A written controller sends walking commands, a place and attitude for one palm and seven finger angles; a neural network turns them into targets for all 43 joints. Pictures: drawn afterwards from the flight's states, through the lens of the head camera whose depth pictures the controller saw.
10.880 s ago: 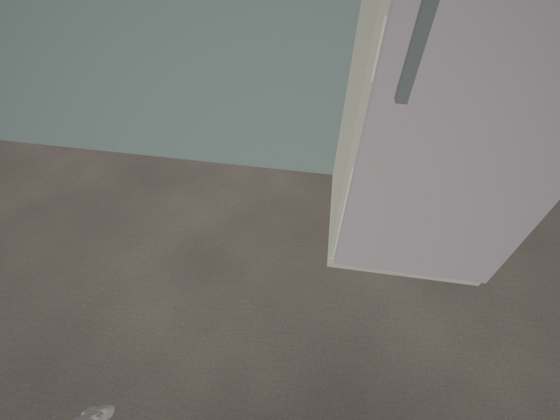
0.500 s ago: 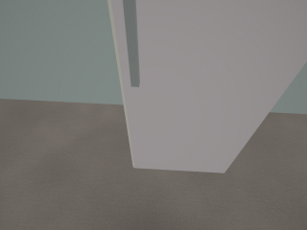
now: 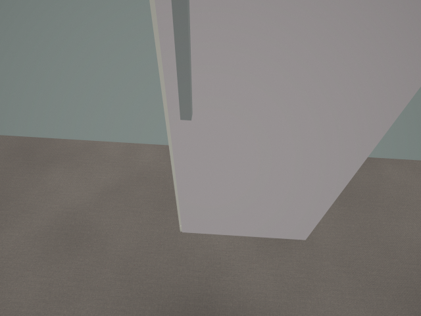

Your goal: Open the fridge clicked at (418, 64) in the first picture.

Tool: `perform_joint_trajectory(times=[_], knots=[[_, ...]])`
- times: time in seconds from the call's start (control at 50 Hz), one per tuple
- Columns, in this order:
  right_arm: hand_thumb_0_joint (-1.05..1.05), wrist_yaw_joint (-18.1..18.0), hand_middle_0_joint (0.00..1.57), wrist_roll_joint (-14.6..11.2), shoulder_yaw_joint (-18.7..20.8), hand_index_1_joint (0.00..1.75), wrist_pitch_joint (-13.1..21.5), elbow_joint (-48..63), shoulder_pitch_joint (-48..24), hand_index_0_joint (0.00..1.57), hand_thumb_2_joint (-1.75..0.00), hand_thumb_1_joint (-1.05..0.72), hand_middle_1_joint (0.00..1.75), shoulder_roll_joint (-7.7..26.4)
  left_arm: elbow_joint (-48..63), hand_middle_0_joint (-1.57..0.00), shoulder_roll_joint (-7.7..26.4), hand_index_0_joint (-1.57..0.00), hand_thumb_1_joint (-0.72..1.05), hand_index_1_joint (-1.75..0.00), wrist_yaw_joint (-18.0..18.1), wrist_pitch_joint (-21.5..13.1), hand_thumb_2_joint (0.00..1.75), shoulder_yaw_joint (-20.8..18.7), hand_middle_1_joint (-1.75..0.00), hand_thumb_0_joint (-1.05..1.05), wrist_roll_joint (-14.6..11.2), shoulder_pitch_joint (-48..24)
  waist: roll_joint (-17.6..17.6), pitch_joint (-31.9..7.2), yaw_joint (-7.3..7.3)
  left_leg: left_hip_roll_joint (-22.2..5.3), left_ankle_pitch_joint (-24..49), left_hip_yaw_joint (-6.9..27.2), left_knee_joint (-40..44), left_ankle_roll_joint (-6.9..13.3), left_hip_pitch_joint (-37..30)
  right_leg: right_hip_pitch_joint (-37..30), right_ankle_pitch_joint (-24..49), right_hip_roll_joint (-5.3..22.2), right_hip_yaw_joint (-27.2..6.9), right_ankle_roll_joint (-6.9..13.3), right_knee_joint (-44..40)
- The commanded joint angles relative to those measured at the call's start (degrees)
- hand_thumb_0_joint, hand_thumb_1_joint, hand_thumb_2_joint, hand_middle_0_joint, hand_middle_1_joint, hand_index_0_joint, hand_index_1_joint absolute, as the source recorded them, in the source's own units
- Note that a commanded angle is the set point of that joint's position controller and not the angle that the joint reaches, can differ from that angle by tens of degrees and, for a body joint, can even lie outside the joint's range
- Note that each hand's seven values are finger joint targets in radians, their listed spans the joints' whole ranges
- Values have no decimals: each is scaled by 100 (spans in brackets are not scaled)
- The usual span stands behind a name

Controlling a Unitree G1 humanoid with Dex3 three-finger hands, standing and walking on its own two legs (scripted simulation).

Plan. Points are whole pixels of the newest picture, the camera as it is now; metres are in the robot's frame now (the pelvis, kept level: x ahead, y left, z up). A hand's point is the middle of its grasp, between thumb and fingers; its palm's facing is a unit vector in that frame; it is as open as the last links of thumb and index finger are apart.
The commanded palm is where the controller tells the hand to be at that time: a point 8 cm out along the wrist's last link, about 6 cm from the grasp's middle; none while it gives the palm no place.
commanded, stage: shuffle to correct the standing spot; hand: left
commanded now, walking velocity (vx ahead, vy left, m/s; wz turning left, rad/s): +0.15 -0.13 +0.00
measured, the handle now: (184, 46) +0.55 +0.10 +0.24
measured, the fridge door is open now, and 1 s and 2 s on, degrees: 0 0 0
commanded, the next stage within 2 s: come to a stop and stand still in 0.20 s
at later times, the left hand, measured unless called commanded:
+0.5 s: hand out of the picture -0.02 +0.11 -0.19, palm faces +0.10 -0.99 -0.09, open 7.4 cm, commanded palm none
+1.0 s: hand out of the picture +0.10 +0.13 -0.17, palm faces +0.04 -0.98 -0.22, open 7.3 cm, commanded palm none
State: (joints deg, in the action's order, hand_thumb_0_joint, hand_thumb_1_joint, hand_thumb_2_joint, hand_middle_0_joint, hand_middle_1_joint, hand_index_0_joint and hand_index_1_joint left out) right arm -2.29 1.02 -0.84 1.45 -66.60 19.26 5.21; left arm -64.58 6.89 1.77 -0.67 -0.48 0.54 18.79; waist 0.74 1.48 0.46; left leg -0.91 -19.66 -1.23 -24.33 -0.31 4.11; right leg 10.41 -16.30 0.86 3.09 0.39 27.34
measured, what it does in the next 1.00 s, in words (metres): steps on the spot: left foot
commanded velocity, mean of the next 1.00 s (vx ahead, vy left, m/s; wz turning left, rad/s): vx -0.01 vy -0.03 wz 0.00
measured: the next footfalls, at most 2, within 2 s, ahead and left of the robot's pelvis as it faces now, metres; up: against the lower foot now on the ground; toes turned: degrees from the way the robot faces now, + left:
left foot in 0.46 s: +0.15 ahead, +0.07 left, +0.00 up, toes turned +2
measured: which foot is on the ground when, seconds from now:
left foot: down 0.00-0.20, up 0.22-0.44, down 0.46-1.00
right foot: down 0.00-1.00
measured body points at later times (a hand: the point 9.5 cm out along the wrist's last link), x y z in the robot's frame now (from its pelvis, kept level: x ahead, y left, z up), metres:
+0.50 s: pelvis +0.08 -0.02 -0.02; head +0.11 +0.01 +0.43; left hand -0.02 +0.16 -0.18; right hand +0.14 -0.26 -0.16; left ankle +0.12 +0.08 -0.74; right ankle -0.02 -0.11 -0.73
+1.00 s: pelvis +0.08 -0.05 +0.00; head +0.08 -0.05 +0.45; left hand +0.10 +0.18 -0.15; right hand +0.10 -0.28 -0.16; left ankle +0.12 +0.08 -0.74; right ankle +0.03 -0.13 -0.74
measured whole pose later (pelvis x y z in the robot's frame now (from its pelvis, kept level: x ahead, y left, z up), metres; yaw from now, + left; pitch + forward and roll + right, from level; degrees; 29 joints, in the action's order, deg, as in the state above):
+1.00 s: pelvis +0.08 -0.05 +0.00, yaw +0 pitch -1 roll +1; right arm -1.3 0.9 1.2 -0.8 -63.7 13.6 8.9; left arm -60.4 9.3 2.6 -0.8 -0.6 0.5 16.0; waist 0.7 1.4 -0.3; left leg -2.6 -8.7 -5.8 -23.8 -0.6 13.8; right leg 5.5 -18.3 -1.5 4.1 3.1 24.8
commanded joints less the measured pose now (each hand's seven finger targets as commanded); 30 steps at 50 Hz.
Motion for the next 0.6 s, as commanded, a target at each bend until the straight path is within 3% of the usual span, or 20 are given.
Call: perform_joint_trajectory(times=[0.0,0.06,0.12,0.14,0.16,0.18,0.2,0.22,0.24,0.3,0.34,0.38,0.4,0.42,0.44,0.46,0.48,0.5,0.54,0.58], knots=[[0,-49,20,21,191,30,-20,26,725,20,-90,-90,30,682,236,-20,322,-20,90,-30,-56,-5,90,-116,-30,0,88,243,-582,916,-107,-913,-479,850,998,513,833,552,-411,139,71,197,224],[0,-82,20,48,240,30,-7,56,806,20,-90,-90,30,753,318,-20,265,-20,90,-30,-108,-14,90,-156,-30,0,116,250,-712,1089,-103,-1129,-59,1084,901,695,778,906,-389,96,147,216,508],[0,-103,20,53,252,30,30,123,758,20,-90,-90,30,697,266,-20,307,-20,90,-30,-129,-48,90,-239,-30,0,96,602,-475,887,43,-932,802,702,248,612,1024,300,152,195,-41,331,295],[0,-109,20,38,247,30,61,169,698,20,-90,-90,30,627,165,-20,406,-20,90,-30,-111,-76,90,-281,-30,0,90,925,-115,649,167,-669,1030,325,-355,504,1346,-343,758,377,-306,433,187],[0,-103,20,23,230,30,90,287,568,20,-90,-90,30,492,28,-20,611,-20,90,-30,-75,-105,90,-342,-30,0,90,1356,652,385,321,-282,825,-238,-1275,333,1979,-1198,1712,776,-848,645,-39],[0,-75,20,11,212,30,100,425,312,20,-90,-90,30,326,-117,-20,855,-20,90,-30,-25,-123,90,-410,-30,0,71,1823,1580,194,476,46,-783,-653,-2448,166,2803,-1881,2836,1431,-1682,1040,-487],[0,-70,20,-8,216,30,74,643,-178,20,-90,-90,30,366,-173,-20,834,-20,90,-30,29,-131,90,-397,-30,0,57,2119,1643,253,665,-52,-1718,-397,-3447,142,3274,-1951,3822,1829,-2108,1473,-610],[0,-44,20,-14,251,30,91,737,-433,20,-90,-90,30,404,-176,-20,707,-20,90,-30,64,-146,90,-365,-30,0,70,2065,1124,280,632,-170,-1644,-195,-3958,131,3545,-2002,4328,1851,-2025,1668,-539],[0,2,20,-17,277,30,111,780,-582,20,-90,-90,30,376,-105,-20,624,-20,90,-30,95,-162,90,-346,-30,0,99,1878,780,338,566,-269,-1617,-135,-4065,147,3661,-1906,4260,1823,-1827,1698,-496],[0,137,20,-26,270,30,70,810,-619,20,-90,-90,30,140,177,-20,545,-20,90,-30,134,-203,90,-293,-30,0,161,1167,364,401,176,-441,-1349,-87,-3037,180,2806,-783,3010,1544,-1322,1364,-723],[0,139,20,-45,215,30,14,711,-431,20,-90,-90,30,-35,245,-20,514,-20,90,-30,106,-206,90,-233,-30,0,125,849,178,507,-63,-222,-260,-370,-2058,69,1720,171,3170,1247,-940,1126,-771],[0,62,20,-49,153,30,28,452,109,20,-90,-90,30,-63,219,-20,452,-20,90,-30,87,-189,90,-180,-30,0,39,696,209,344,-295,35,1206,-588,-840,25,587,434,3335,755,-446,740,-220],[0,21,20,-46,171,30,66,262,471,20,-90,-90,30,58,160,-20,361,-20,90,-30,89,-172,90,-153,-30,0,40,745,194,147,-394,-74,1929,-439,-455,91,44,403,3242,637,-380,557,261],[0,-35,20,-20,221,30,109,258,675,20,-90,-90,30,424,141,-20,268,-20,90,-30,100,-155,90,-123,-30,0,2,906,-264,-133,-380,-605,3473,102,-434,317,-370,498,2545,382,-327,319,725],[0,-87,20,-23,245,30,133,331,639,20,-90,-90,30,784,113,-20,125,-20,90,-30,133,-127,90,-81,-30,0,-49,1106,-892,-347,-261,-1465,4969,920,-328,836,-357,529,1034,191,-194,112,1068],[0,-97,20,-58,254,30,84,369,483,20,-90,-90,30,871,90,-20,30,-20,90,-30,160,-74,90,-57,-30,0,-30,1211,-946,-223,-150,-1828,5389,997,39,1135,99,268,-1123,120,-121,59,1311],[0,-124,20,-61,207,30,65,437,38,20,-90,-90,30,930,51,-20,61,-20,90,-30,155,-11,90,-55,-30,0,5,1240,-1276,39,6,-1798,5197,1039,290,1185,369,260,-1600,164,-229,19,1418],[0,-151,20,-74,184,30,48,526,-285,20,-90,-90,30,899,39,-20,141,-20,90,-30,151,49,90,-55,-30,0,8,1126,-1315,410,85,-1760,4822,1114,460,1203,819,284,-1580,282,-284,-17,1345],[0,-156,20,-88,186,30,-1,647,-585,20,-90,-90,30,845,56,-20,178,-20,90,-30,138,105,90,-46,-30,0,36,1121,-917,518,185,-1525,4414,900,444,1061,911,267,-951,377,-326,-48,804],[0,-143,20,-111,269,30,-66,747,-675,20,-90,-90,30,919,88,-20,234,-20,90,-30,136,105,90,-56,-30,0,69,1198,-354,144,177,-1177,4044,584,-10,770,499,269,458,355,-425,-35,34]])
